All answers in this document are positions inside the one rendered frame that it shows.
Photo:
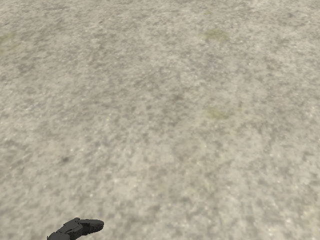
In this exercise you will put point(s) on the robot left hand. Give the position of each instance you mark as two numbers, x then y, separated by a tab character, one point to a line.
76	228

